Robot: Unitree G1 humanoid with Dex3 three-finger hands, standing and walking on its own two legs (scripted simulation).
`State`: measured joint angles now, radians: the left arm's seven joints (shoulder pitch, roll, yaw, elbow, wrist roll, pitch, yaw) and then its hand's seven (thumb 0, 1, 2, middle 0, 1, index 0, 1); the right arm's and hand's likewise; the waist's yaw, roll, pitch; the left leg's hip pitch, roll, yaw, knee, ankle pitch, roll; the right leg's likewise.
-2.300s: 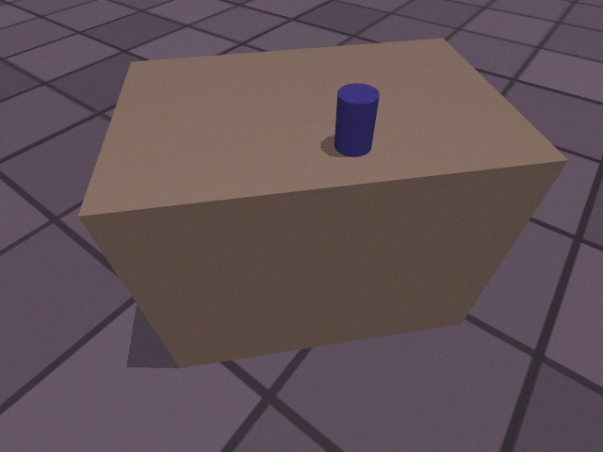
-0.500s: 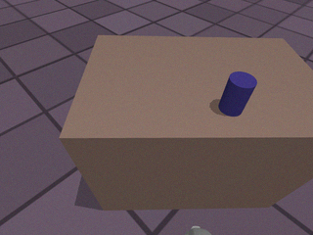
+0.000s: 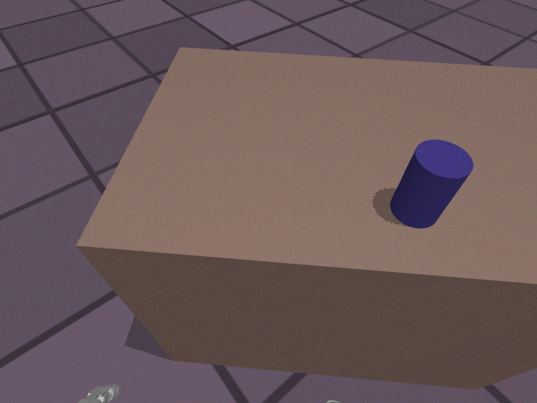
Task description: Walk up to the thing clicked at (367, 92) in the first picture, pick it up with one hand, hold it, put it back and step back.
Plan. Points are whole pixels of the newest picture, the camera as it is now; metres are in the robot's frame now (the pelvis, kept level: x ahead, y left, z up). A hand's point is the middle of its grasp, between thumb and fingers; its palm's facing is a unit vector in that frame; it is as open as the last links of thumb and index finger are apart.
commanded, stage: walk up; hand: right
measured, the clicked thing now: (427, 186) +0.45 -0.22 +0.06
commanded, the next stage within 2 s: stand in 1.46 s
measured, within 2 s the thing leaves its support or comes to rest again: neither
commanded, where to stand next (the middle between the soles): +0.03 +0.01 m, yaw -2 degrees
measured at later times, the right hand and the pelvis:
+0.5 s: hand out of the picture +0.09 -0.24 -0.13, palm faces -0.05 +0.95 -0.32, open 7.4 cm; pelvis -0.01 +0.01 +0.03, yaw +1 degrees
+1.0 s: hand out of the picture +0.08 -0.24 -0.12, palm faces -0.03 +0.94 -0.33, open 7.4 cm; pelvis +0.00 +0.01 +0.03, yaw +0 degrees
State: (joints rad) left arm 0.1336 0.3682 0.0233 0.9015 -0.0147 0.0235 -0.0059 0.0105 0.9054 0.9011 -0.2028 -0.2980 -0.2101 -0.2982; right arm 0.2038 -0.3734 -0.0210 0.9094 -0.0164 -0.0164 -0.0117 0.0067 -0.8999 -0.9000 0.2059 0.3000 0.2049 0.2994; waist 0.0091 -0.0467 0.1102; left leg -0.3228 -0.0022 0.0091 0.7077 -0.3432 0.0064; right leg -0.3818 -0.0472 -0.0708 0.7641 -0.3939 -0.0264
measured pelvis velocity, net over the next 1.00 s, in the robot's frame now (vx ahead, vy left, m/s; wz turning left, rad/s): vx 0.00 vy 0.01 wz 0.00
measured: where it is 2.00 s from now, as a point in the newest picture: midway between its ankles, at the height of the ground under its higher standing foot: outside the picture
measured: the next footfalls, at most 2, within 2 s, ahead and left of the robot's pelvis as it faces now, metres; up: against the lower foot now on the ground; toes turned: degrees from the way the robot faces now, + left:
none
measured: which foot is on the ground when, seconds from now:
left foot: down 0.00-1.00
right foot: down 0.00-1.00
